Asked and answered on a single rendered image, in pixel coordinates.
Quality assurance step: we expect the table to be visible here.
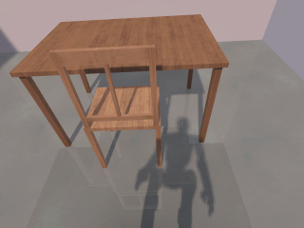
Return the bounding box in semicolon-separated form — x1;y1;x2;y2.
9;14;229;147

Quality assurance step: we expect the chair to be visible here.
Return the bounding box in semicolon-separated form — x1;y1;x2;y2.
49;45;162;168

